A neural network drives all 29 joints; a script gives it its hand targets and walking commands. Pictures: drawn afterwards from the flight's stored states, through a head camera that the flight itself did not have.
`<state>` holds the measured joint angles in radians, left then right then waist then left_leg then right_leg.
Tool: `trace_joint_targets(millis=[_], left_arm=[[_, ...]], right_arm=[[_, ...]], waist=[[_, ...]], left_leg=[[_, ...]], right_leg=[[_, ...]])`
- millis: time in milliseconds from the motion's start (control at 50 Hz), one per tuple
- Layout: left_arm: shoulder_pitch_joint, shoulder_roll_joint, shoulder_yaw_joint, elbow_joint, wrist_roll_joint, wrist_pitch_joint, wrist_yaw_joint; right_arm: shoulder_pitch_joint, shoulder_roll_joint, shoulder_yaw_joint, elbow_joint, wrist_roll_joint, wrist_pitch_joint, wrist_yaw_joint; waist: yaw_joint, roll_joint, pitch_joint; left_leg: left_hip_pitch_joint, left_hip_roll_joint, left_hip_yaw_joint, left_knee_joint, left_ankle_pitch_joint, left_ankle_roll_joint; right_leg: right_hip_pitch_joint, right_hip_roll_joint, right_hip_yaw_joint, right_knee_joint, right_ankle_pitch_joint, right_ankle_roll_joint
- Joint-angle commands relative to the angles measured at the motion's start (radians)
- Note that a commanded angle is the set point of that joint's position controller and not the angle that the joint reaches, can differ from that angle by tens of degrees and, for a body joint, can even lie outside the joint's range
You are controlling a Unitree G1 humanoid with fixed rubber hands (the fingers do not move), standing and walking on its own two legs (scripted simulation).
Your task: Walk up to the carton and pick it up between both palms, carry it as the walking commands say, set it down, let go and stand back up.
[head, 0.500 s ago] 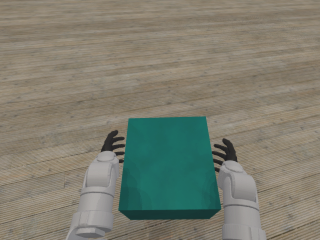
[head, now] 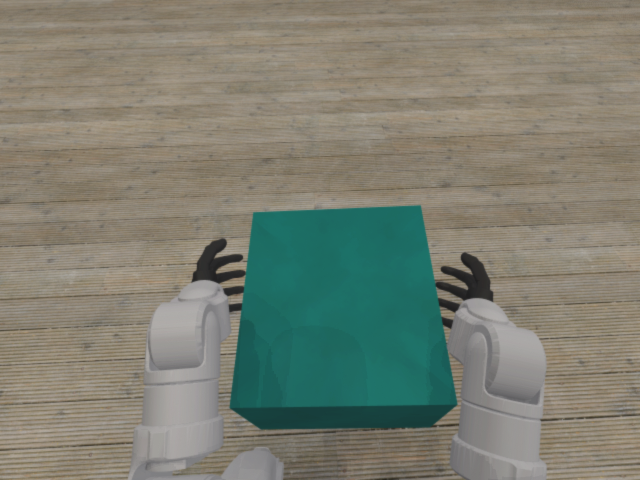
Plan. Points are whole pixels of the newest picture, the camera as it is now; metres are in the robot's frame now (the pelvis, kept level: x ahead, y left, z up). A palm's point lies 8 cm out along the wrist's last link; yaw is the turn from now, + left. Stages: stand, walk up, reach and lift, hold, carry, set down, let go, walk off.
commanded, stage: carry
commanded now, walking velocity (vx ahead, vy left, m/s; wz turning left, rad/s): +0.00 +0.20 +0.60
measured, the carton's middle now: (340, 318) +0.32 -0.02 -0.02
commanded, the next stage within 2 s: none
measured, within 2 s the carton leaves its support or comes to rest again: neither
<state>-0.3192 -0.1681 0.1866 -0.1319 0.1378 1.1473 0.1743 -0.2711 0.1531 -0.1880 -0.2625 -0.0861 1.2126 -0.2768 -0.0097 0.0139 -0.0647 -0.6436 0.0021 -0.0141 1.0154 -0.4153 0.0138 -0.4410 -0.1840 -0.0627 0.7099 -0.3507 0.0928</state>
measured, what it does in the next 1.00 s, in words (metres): steps to the left, turning left: left foot, then right foot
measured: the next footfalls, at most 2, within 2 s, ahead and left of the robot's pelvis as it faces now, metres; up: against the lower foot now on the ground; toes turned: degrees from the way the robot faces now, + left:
left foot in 0.10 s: +0.09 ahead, +0.19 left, +0.00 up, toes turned +3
right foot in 0.38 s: +0.02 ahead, +0.00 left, +0.00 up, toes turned +5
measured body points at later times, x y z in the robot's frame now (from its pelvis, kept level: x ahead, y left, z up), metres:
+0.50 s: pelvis -0.06 +0.17 +0.00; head -0.04 +0.15 +0.45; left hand +0.20 +0.39 +0.08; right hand +0.26 +0.08 +0.06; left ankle -0.05 +0.28 -0.65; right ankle -0.02 +0.00 -0.72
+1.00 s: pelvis -0.14 +0.37 -0.01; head -0.08 +0.36 +0.44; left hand +0.06 +0.66 +0.07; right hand +0.21 +0.38 +0.04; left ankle -0.11 +0.41 -0.72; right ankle -0.10 +0.26 -0.71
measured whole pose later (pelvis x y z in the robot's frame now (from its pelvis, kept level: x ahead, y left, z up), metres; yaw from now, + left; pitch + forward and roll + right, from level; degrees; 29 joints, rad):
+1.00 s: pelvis -0.14 +0.37 -0.01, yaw +29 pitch +6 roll +2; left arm -0.30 -0.16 0.18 -0.24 0.13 1.13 0.19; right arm -0.27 0.16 -0.17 -0.30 -0.09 1.18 -0.24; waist 0.02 0.07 0.00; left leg -0.51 -0.24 -0.01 0.66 -0.23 0.15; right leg -0.50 -0.09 -0.05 0.88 -0.54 0.11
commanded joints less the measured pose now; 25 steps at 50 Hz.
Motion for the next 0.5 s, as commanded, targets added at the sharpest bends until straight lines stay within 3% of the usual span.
trace_joint_targets(millis=[0, 20, 40, 60, 80, 100, 120, 140, 160, 180, 200, 220, 240, 260, 280, 300, 320, 340, 360, 380, 400, 420, 440, 460, 480], left_arm=[[-0.479, -0.96, -0.723, -0.195, -0.442, 0.035, -0.335], [-0.484, -0.958, -0.741, -0.198, -0.438, 0.04, -0.334], [-0.493, -0.957, -0.743, -0.2, -0.429, 0.035, -0.332], [-0.489, -0.968, -0.742, -0.144, -0.416, 0.04, -0.336], [-0.521, -1.001, -0.775, -0.132, -0.424, 0.029, -0.335], [-0.497, -0.987, -0.775, -0.159, -0.423, 0.017, -0.328], [-0.516, -1.022, -0.777, -0.176, -0.443, 0.014, -0.332], [-0.55, -1.03, -0.798, -0.19, -0.462, 0.017, -0.338], [-0.5, -1.067, -0.792, -0.154, -0.467, 0.025, -0.342], [-0.54, -1.049, -0.788, -0.153, -0.474, 0.031, -0.344], [-0.563, -1.051, -0.811, -0.2, -0.493, 0.022, -0.339], [-0.542, -1.045, -0.8, -0.187, -0.497, 0.025, -0.342], [-0.518, -1.019, -0.767, -0.143, -0.477, 0.025, -0.352], [-0.495, -1.024, -0.752, -0.102, -0.487, 0.032, -0.363], [-0.526, -1.002, -0.759, -0.152, -0.492, 0.019, -0.363], [-0.476, -1.016, -0.749, -0.105, -0.483, 0.022, -0.372], [-0.449, -1.0, -0.741, -0.128, -0.462, 0.016, -0.374], [-0.461, -1.033, -0.725, -0.125, -0.47, 0.011, -0.373], [-0.449, -1.034, -0.751, -0.113, -0.502, 0.015, -0.381], [-0.487, -1.03, -0.729, -0.057, -0.486, 0.018, -0.384], [-0.451, -1.008, -0.711, -0.009, -0.473, 0.035, -0.396], [-0.451, -1.025, -0.694, -0.019, -0.471, 0.035, -0.406], [-0.438, -1.016, -0.674, -0.017, -0.458, 0.024, -0.408], [-0.425, -0.989, -0.686, -0.037, -0.467, 0.027, -0.401], [-0.458, -0.994, -0.696, -0.093, -0.478, 0.033, -0.388]], right_arm=[[-0.563, 0.961, 0.757, -0.038, 0.46, 0.006, 0.452], [-0.49, 0.943, 0.745, 0.007, 0.437, 0.011, 0.458], [-0.498, 0.96, 0.738, 0.02, 0.434, 0.009, 0.466], [-0.49, 0.932, 0.721, 0.073, 0.428, 0.012, 0.476], [-0.508, 0.918, 0.708, 0.038, 0.42, -0.003, 0.49], [-0.494, 0.952, 0.717, 0.05, 0.446, -0.012, 0.492], [-0.539, 0.952, 0.741, -0.025, 0.46, -0.018, 0.491], [-0.547, 0.954, 0.728, -0.024, 0.458, -0.026, 0.495], [-0.582, 0.944, 0.719, -0.062, 0.449, -0.019, 0.493], [-0.604, 0.953, 0.718, -0.057, 0.445, -0.024, 0.485], [-0.516, 0.94, 0.693, -0.031, 0.417, -0.025, 0.485], [-0.499, 0.956, 0.691, -0.014, 0.411, -0.022, 0.477], [-0.538, 0.93, 0.701, -0.026, 0.398, -0.026, 0.472], [-0.456, 0.928, 0.689, 0.037, 0.364, -0.012, 0.467], [-0.489, 0.93, 0.71, -0.011, 0.38, -0.021, 0.465], [-0.513, 0.917, 0.728, -0.021, 0.384, -0.018, 0.46], [-0.55, 0.939, 0.768, -0.057, 0.405, -0.018, 0.463], [-0.598, 0.936, 0.802, -0.125, 0.411, -0.018, 0.459], [-0.641, 0.927, 0.815, -0.144, 0.421, -0.02, 0.457], [-0.744, 0.93, 0.813, -0.178, 0.435, -0.022, 0.45], [-0.745, 0.925, 0.798, -0.138, 0.426, -0.013, 0.446], [-0.781, 0.901, 0.813, -0.191, 0.431, -0.025, 0.444], [-0.745, 0.924, 0.827, -0.164, 0.435, -0.031, 0.44], [-0.653, 0.918, 0.819, -0.107, 0.423, -0.024, 0.439], [-0.639, 0.945, 0.805, -0.073, 0.441, -0.016, 0.441]], waist=[[0.007, -0.246, -0.425], [-0.01, -0.16, -0.456], [-0.02, -0.001, -0.439], [0.004, 0.343, -0.381], [0.001, 0.405, -0.33], [0.003, 0.32, -0.381], [-0.001, 0.215, -0.39], [0.001, 0.263, -0.375], [-0.001, 0.242, -0.405], [-0.004, 0.287, -0.414], [-0.005, 0.294, -0.431], [-0.005, 0.258, -0.437], [-0.01, 0.214, -0.432], [-0.008, 0.173, -0.391], [-0.002, 0.162, -0.42], [0.019, 0.143, -0.436], [0.05, -0.041, -0.416], [0.036, -0.614, -0.431], [0.026, -0.549, -0.348], [0.011, -0.449, -0.28], [0.006, -0.34, -0.238], [0.001, -0.284, -0.199], [0.004, -0.268, -0.224], [-0.002, -0.319, -0.277], [0.012, -0.244, -0.293]], left_leg=[[0.219, -0.001, 0.178, -0.386, 0.048, -0.03], [0.325, -0.013, 0.124, -0.487, 0.124, -0.003], [0.434, 0.037, -0.045, -0.539, 0.376, 0.031], [0.51, 0.241, -0.393, -0.531, 0.97, 0.097], [0.543, 0.234, -0.451, -0.501, 1.118, 0.131], [0.533, 0.213, -0.406, -0.503, 1.026, 0.15], [0.536, 0.151, -0.332, -0.498, 0.898, 0.125], [0.511, 0.118, -0.315, -0.474, 0.902, 0.119], [0.507, 0.091, -0.242, -0.443, 0.872, 0.119], [0.478, 0.084, -0.262, -0.473, 0.792, 0.134], [0.466, 0.084, -0.289, -0.497, 0.728, 0.141], [0.485, 0.075, -0.268, -0.497, 0.642, 0.156], [0.449, 0.107, -0.312, -0.53, 0.639, 0.162], [0.375, 0.111, -0.36, -0.557, 0.636, 0.149], [0.337, 0.088, -0.345, -0.605, 0.553, 0.104], [0.217, 0.038, -0.284, -0.595, 0.434, 0.022], [0.001, -0.062, -0.136, -0.522, 0.246, -0.139], [-0.071, -0.102, -0.036, 0.022, -0.101, -0.106], [-0.158, 0.044, -0.06, 0.243, -0.052, -0.077], [-0.139, 0.081, -0.103, 0.335, -0.035, -0.066], [-0.088, 0.068, -0.062, 0.35, 0.08, -0.06], [-0.081, 0.058, -0.039, 0.316, 0.148, -0.055], [-0.105, 0.05, -0.006, 0.178, 0.111, -0.053], [-0.041, 0.067, 0.019, 0.09, 0.042, -0.049], [-0.011, 0.032, 0.07, -0.002, -0.008, -0.057]], right_leg=[[0.32, -0.239, -0.028, -0.026, 0.637, -0.098], [0.262, -0.177, -0.076, 0.14, 0.518, -0.065], [0.106, -0.086, -0.074, 0.303, 0.192, -0.038], [-0.159, 0.084, -0.089, 0.463, -0.305, 0.025], [-0.288, 0.14, -0.011, 0.543, -0.426, 0.047], [-0.247, 0.109, 0.022, 0.527, -0.404, 0.042], [-0.219, 0.113, 0.005, 0.464, -0.349, 0.049], [-0.204, 0.098, 0.011, 0.434, -0.282, 0.048], [-0.187, 0.084, -0.003, 0.427, -0.231, 0.052], [-0.136, 0.121, -0.034, 0.345, -0.211, 0.054], [-0.113, 0.136, -0.033, 0.305, -0.164, 0.041], [-0.07, 0.138, -0.042, 0.237, -0.168, 0.04], [-0.009, 0.158, -0.043, 0.152, -0.17, 0.026], [0.052, 0.166, -0.031, 0.08, -0.158, 0.01], [0.172, 0.2, -0.058, -0.035, -0.163, -0.005], [0.353, 0.158, -0.038, -0.236, -0.103, -0.029], [0.606, -0.008, 0.108, -0.449, -0.065, -0.107], [0.494, -0.418, 0.47, -0.438, -0.026, -0.226], [0.359, -0.532, 0.451, -0.492, 0.056, -0.267], [0.241, -0.482, 0.341, -0.457, 0.129, -0.252], [0.199, -0.377, 0.185, -0.423, 0.133, -0.195], [0.199, -0.298, 0.103, -0.375, 0.149, -0.138], [0.284, -0.231, 0.048, -0.316, 0.255, -0.105], [0.341, -0.241, -0.002, -0.268, 0.442, -0.089], [0.367, -0.229, -0.027, -0.2, 0.646, -0.09]])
